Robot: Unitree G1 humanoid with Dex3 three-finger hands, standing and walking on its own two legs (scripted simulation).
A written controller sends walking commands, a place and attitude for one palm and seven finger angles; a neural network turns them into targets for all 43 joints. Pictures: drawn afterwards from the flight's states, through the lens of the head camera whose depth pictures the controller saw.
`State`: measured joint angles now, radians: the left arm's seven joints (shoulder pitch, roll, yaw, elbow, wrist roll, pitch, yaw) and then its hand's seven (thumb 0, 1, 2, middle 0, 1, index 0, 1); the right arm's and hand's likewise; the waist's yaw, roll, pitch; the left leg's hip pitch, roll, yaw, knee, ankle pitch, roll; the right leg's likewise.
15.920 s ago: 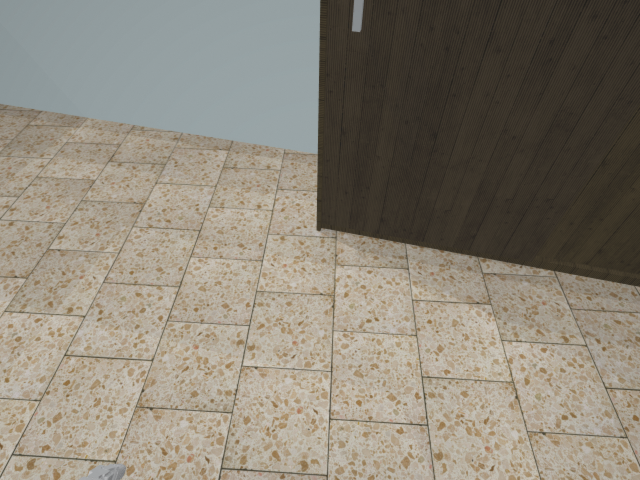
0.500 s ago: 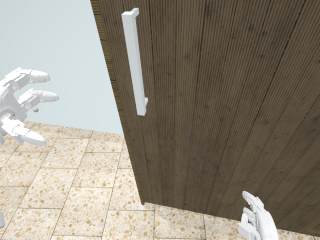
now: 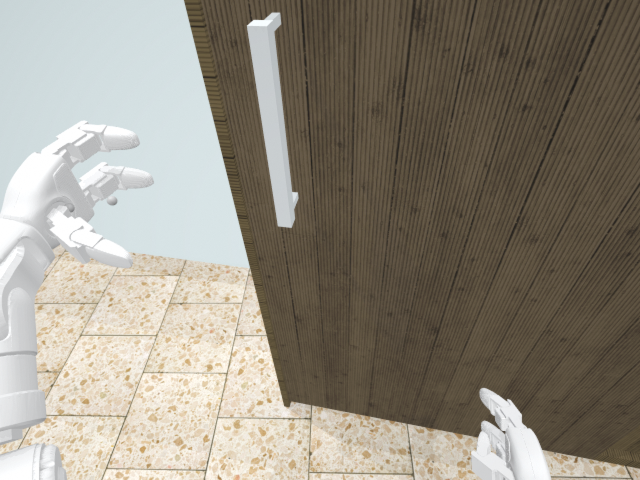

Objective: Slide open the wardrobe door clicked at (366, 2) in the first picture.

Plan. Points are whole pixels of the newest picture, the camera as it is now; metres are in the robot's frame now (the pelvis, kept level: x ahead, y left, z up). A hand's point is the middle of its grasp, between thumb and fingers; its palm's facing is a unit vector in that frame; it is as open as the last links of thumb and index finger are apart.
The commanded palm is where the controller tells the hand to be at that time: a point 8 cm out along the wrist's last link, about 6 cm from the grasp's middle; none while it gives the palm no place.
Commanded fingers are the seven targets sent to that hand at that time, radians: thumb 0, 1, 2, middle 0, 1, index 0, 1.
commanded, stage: move the hooked fingers beside the handle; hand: left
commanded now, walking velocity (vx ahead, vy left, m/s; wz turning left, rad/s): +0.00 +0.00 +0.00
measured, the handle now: (280, 133) +0.48 +0.10 +0.23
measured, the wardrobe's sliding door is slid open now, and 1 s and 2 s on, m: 0.00 0.00 0.00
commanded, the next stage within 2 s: none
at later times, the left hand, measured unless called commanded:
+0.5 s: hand (164, 178) +0.36 +0.22 +0.23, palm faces -0.04 -1.00 -0.07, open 14.0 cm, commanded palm +0.33 +0.26 +0.24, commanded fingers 0.00 -0.50 0.30 -0.30 -1.20 -0.30 -1.20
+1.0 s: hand (200, 156) +0.41 +0.19 +0.23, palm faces -0.07 -1.00 -0.03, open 14.0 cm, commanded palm +0.38 +0.23 +0.24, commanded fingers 0.00 -0.50 0.30 -0.30 -1.20 -0.30 -1.20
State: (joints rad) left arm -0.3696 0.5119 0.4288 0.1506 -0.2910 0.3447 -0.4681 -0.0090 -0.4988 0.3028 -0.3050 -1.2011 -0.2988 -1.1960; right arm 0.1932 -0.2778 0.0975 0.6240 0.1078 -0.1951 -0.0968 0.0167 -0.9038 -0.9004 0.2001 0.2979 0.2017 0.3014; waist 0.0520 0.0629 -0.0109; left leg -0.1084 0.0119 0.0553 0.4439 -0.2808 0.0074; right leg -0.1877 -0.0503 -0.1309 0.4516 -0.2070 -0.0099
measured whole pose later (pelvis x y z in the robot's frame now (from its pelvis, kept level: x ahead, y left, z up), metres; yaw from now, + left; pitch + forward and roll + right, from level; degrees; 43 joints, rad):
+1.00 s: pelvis +0.02 +0.00 +0.00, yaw -1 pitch +0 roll +0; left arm -0.61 0.42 0.31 0.38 -0.24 0.31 -0.31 -0.01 -0.50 0.30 -0.30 -1.20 -0.30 -1.20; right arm 0.22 -0.27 0.07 0.64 0.10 -0.10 -0.10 0.02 -0.90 -0.90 0.20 0.30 0.20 0.30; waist 0.00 0.05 -0.03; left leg -0.12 0.02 0.07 0.42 -0.29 0.01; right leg -0.22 -0.04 -0.11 0.44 -0.22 -0.01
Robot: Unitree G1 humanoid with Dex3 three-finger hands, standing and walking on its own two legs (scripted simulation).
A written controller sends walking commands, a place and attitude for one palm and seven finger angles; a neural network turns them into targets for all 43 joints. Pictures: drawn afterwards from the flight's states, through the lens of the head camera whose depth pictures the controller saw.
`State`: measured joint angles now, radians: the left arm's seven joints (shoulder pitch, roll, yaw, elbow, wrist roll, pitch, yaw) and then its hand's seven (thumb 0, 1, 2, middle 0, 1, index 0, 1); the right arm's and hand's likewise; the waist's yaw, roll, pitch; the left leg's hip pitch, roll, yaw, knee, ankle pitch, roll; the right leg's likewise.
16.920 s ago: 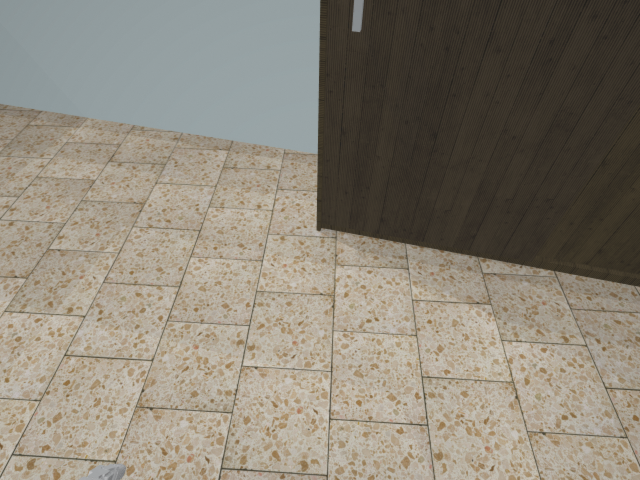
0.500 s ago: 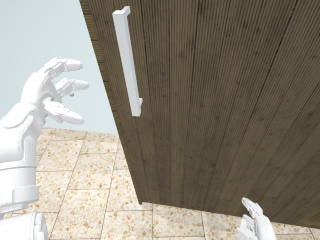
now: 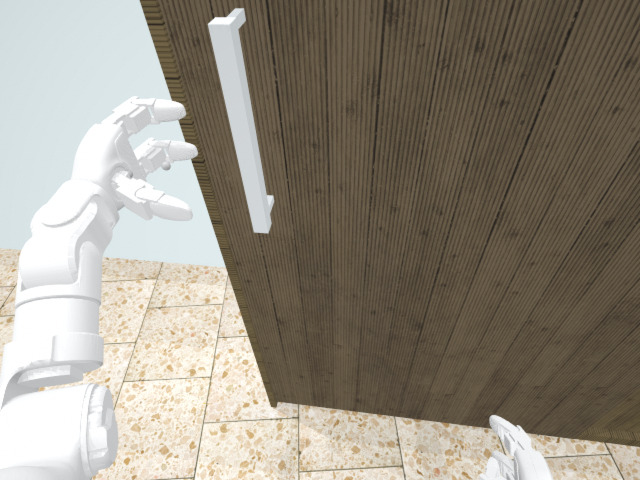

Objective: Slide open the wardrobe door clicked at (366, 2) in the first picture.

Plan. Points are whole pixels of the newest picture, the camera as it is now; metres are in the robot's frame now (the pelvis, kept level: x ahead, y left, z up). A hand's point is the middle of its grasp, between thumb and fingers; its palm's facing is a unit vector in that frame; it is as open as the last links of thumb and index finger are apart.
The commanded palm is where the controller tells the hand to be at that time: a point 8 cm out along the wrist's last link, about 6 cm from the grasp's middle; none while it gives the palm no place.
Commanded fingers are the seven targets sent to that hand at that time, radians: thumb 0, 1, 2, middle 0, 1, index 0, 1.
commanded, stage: move the hooked fingers beside the handle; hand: left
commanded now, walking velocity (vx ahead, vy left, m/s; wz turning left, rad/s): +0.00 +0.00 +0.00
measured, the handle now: (251, 136) +0.47 +0.11 +0.22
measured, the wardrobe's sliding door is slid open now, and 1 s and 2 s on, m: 0.00 0.00 0.00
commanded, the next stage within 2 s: feel for the door with the fingertips in 1.10 s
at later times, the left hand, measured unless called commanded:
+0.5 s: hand (205, 150) +0.42 +0.16 +0.23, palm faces -0.06 -1.00 -0.02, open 14.0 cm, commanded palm +0.39 +0.22 +0.23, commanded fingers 0.00 -0.50 0.30 -0.30 -1.20 -0.30 -1.20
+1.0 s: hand (189, 160) +0.40 +0.17 +0.23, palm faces -0.04 -1.00 -0.02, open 14.0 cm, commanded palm +0.38 +0.22 +0.24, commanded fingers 0.00 -0.50 0.30 -0.30 -1.20 -0.30 -1.20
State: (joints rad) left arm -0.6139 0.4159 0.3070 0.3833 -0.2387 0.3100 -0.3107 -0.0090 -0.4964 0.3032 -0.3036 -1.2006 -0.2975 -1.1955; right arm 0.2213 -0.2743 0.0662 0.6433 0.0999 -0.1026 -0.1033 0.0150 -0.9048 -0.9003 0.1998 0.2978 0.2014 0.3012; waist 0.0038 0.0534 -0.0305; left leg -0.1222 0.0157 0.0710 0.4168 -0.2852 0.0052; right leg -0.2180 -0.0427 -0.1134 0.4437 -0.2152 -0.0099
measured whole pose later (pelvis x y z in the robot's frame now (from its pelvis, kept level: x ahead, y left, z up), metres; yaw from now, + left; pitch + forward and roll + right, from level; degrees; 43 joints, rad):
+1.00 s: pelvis -0.01 +0.00 +0.00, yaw +0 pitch -1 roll +0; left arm -0.73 0.39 0.25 0.55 -0.21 0.26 -0.25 -0.01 -0.50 0.30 -0.30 -1.20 -0.30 -1.20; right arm 0.21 -0.28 0.05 0.65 0.10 -0.08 -0.11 0.01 -0.91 -0.90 0.20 0.30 0.20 0.30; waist 0.00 0.05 -0.03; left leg -0.13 0.02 0.07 0.40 -0.26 0.00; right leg -0.22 -0.03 -0.11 0.41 -0.18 -0.02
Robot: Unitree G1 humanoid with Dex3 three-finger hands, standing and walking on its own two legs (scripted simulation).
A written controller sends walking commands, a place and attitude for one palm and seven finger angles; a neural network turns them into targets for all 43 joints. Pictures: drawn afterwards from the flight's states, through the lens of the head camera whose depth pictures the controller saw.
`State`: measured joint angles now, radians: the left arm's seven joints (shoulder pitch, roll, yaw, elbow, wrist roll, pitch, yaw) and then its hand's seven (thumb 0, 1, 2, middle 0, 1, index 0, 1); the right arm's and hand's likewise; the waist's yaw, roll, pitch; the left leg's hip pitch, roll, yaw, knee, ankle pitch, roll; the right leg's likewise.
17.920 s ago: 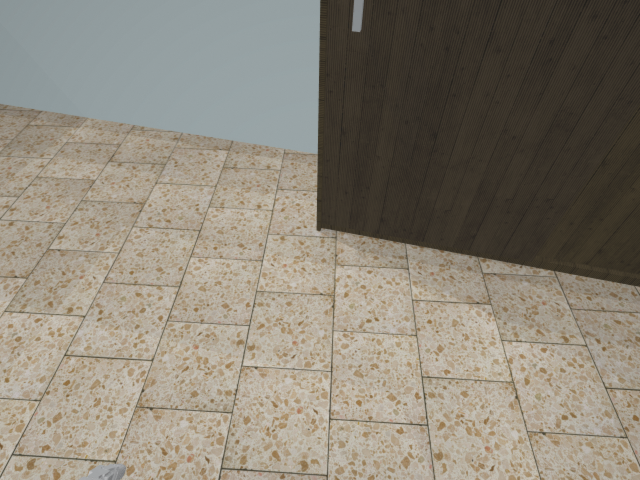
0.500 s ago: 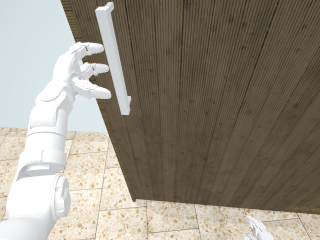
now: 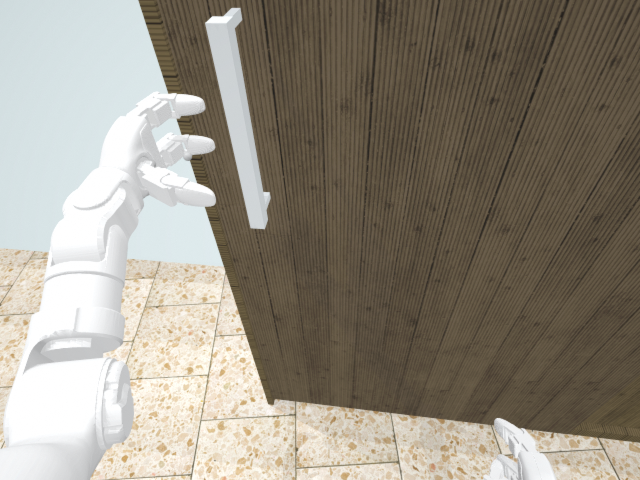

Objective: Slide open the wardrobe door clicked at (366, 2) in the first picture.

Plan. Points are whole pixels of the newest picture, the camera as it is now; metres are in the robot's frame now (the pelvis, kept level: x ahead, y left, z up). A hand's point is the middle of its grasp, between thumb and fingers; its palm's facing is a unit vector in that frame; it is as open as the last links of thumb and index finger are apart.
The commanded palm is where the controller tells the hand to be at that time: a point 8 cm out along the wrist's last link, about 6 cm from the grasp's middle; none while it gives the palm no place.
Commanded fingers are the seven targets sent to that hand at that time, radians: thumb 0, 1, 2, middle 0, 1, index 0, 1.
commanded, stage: move the hooked fingers beside the handle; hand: left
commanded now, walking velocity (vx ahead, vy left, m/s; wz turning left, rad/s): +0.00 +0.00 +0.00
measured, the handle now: (248, 133) +0.48 +0.12 +0.22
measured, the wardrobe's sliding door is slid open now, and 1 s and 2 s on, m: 0.00 0.00 0.00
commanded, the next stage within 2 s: feel for the door with the fingertips in 0.10 s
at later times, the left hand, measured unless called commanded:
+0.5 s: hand (220, 152) +0.42 +0.14 +0.23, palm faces -0.09 -1.00 +0.00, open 14.0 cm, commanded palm +0.40 +0.19 +0.23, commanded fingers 0.00 -0.50 0.30 -0.30 -1.20 -0.30 -1.20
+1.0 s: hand (223, 145) +0.43 +0.14 +0.23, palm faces -0.06 -1.00 -0.01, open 14.0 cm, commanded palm +0.42 +0.19 +0.23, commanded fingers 0.00 -0.50 0.30 -0.30 -1.20 -0.30 -1.20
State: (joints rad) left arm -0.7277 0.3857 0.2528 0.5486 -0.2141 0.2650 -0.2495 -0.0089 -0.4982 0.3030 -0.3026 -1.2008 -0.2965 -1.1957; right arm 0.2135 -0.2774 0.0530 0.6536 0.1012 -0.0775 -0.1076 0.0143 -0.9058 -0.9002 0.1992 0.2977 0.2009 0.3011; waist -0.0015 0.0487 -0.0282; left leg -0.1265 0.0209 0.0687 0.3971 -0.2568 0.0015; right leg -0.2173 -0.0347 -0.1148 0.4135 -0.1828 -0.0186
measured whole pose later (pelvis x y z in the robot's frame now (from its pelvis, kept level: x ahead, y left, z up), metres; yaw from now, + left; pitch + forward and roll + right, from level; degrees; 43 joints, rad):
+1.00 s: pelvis +0.00 +0.00 +0.00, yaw +0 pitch +0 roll +0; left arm -0.81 0.31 0.19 0.58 -0.19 0.29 -0.15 -0.01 -0.50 0.30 -0.30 -1.20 -0.30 -1.20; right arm 0.22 -0.26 0.05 0.66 0.09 -0.02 -0.10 0.01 -0.91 -0.90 0.20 0.30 0.20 0.30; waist -0.01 0.04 -0.02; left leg -0.12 0.02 0.07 0.38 -0.25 0.00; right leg -0.21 -0.03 -0.11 0.40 -0.18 -0.02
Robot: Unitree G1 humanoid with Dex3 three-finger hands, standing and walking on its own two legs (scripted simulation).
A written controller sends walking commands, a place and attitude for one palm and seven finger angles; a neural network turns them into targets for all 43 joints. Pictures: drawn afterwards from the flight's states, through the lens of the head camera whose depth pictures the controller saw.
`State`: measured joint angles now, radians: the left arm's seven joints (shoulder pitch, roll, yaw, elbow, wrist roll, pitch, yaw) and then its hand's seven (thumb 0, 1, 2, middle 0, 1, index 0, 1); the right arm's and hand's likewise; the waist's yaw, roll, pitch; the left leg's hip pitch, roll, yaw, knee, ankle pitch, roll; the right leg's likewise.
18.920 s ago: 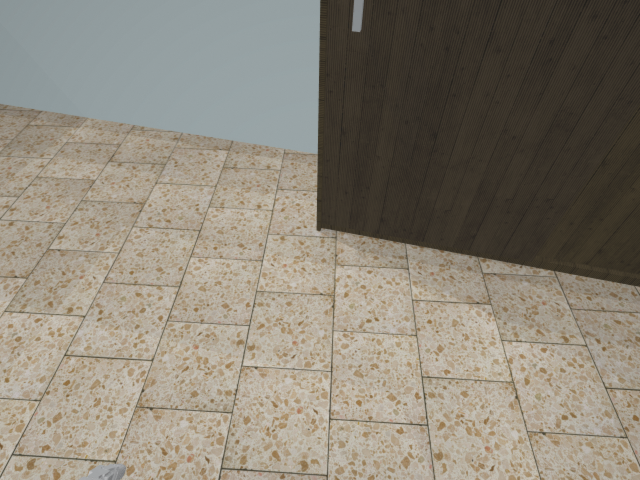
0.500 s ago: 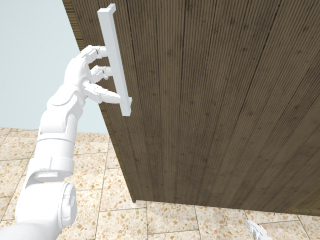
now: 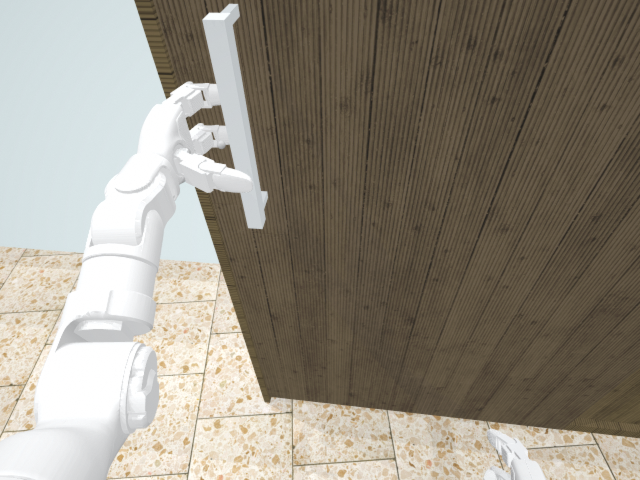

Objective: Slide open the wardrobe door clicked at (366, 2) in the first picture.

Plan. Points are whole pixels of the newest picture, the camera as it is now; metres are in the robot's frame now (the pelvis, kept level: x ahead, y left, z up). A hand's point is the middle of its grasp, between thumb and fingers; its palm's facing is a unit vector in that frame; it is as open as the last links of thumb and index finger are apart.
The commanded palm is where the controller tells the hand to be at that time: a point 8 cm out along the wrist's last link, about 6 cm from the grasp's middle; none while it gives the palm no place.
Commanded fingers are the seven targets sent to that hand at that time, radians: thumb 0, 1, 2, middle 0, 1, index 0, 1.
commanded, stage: feel for the door with the fingertips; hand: left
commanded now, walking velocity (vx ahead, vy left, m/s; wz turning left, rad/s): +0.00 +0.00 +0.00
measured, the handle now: (245, 132) +0.47 +0.12 +0.22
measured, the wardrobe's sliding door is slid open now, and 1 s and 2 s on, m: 0.00 0.00 0.00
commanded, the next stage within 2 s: slide the fingers in behind the handle in 0.04 s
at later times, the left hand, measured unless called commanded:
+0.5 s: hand (226, 144) +0.43 +0.13 +0.23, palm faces -0.07 -1.00 +0.00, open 13.9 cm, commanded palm +0.40 +0.19 +0.23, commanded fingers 0.00 -0.50 0.30 -0.30 -1.20 -0.30 -1.20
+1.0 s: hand (236, 149) +0.41 +0.12 +0.24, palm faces -0.07 -1.00 +0.00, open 14.0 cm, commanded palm +0.39 +0.17 +0.23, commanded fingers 0.00 -0.50 0.30 -0.30 -1.20 -0.30 -1.20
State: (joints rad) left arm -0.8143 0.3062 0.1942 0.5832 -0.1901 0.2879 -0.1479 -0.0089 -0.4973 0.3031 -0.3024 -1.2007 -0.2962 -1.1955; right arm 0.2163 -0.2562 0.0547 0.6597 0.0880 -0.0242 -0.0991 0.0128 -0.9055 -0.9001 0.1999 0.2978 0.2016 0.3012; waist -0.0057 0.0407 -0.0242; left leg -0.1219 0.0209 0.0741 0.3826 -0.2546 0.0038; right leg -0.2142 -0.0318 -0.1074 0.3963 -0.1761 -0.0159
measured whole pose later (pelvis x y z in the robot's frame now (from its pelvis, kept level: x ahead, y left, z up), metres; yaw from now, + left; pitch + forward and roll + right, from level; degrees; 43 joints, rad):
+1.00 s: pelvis +0.00 +0.00 +0.00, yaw -1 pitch -1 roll +0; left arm -0.73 0.23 0.17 0.42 -0.19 0.34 -0.10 -0.01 -0.50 0.30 -0.30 -1.20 -0.30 -1.20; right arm 0.19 -0.24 0.06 0.64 0.08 0.00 -0.08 0.01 -0.91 -0.90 0.20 0.30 0.20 0.30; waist 0.01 0.04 -0.03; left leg -0.09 0.02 0.09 0.36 -0.25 0.00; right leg -0.19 -0.02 -0.09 0.37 -0.16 -0.02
